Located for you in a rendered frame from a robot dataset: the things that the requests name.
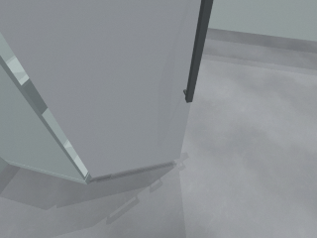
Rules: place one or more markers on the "handle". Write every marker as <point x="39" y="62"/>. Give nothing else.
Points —
<point x="200" y="37"/>

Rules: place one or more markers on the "fridge door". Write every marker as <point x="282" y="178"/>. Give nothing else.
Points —
<point x="111" y="72"/>

